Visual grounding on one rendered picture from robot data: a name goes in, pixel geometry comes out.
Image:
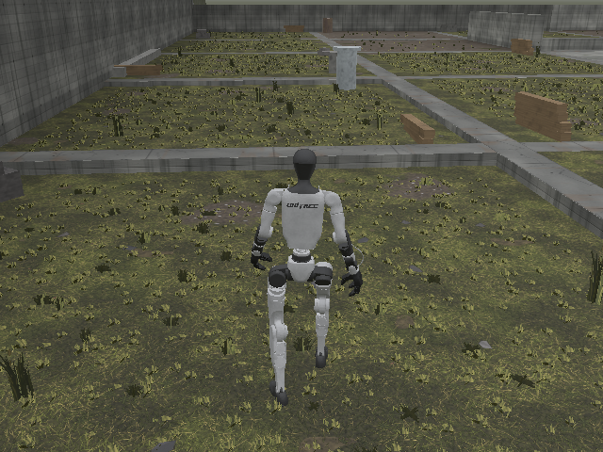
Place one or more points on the left robot forearm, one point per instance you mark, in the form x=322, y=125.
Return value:
x=258, y=243

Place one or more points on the left robot foot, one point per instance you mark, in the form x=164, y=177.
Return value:
x=281, y=397

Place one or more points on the humanoid robot head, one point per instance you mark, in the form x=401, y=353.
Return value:
x=304, y=161

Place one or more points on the left robot hand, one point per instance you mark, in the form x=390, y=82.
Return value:
x=264, y=256

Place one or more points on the right robot hand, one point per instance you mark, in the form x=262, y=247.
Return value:
x=357, y=282

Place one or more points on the right robot forearm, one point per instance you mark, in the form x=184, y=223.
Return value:
x=348, y=255

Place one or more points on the right robot upper arm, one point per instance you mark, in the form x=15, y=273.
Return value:
x=337, y=216

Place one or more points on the left robot upper arm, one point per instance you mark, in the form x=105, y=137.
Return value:
x=274, y=197

